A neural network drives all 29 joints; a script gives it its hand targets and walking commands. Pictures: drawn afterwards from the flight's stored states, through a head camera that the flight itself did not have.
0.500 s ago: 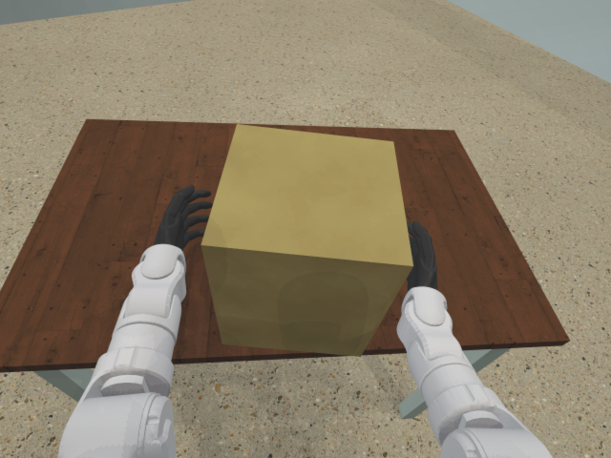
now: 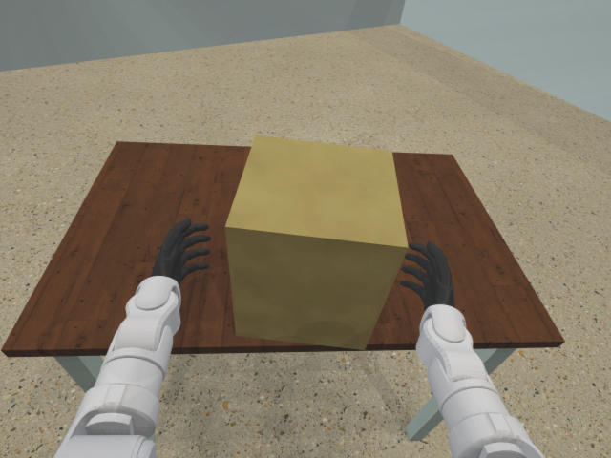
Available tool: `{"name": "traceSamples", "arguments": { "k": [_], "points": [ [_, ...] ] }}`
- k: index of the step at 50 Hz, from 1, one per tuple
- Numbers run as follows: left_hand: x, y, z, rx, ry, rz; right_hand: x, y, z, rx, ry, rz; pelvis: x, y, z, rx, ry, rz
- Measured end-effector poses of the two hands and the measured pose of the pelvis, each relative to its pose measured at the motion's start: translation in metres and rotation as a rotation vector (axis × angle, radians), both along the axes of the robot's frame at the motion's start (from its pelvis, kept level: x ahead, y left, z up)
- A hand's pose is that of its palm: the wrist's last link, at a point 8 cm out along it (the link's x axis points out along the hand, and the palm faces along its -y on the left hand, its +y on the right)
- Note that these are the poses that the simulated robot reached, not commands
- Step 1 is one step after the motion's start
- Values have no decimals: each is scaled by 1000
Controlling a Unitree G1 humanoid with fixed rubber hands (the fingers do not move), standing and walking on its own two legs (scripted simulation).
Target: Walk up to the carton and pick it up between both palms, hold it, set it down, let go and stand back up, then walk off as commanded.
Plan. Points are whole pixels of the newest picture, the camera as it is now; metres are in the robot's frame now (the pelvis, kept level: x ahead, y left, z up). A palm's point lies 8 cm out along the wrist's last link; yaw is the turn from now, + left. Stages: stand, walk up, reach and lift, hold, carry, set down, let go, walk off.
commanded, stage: set down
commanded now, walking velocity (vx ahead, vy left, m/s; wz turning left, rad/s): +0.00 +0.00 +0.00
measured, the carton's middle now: (311, 246) +0.43 +0.01 +0.04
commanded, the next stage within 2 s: none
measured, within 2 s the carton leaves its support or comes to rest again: neither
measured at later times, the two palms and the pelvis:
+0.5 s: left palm (164, 318) +0.30 +0.21 +0.04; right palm (482, 345) +0.26 -0.20 +0.05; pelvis +0.02 -0.02 +0.00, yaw +0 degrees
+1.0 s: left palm (141, 368) +0.24 +0.22 +0.03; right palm (497, 387) +0.21 -0.21 +0.04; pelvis +0.03 -0.03 +0.01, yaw +0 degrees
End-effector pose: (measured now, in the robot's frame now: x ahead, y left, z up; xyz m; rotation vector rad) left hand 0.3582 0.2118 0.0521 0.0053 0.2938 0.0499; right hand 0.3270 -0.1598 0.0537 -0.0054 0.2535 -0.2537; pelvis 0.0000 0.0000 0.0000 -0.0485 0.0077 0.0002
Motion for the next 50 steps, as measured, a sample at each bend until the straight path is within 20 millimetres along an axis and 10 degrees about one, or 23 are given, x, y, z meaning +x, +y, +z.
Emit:
{"name": "traceSamples", "arguments": {
  "k": [23, 50],
  "points": [
    [-55, -7, -9, 29, 42, 21, -58, -42, -1, -3, -12, -36, 21, -22, 4, 28, -49, 3],
    [-123, 8, -22, 59, 77, 56, -115, -45, -9, 3, 77, -1, 29, -31, 5, 41, -92, 3]
  ]
}}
